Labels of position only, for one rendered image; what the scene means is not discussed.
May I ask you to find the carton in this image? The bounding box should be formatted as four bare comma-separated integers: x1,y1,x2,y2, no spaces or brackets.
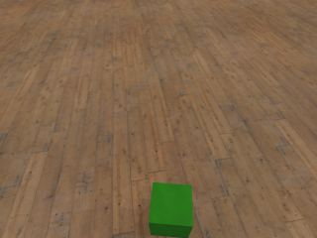
149,182,193,238

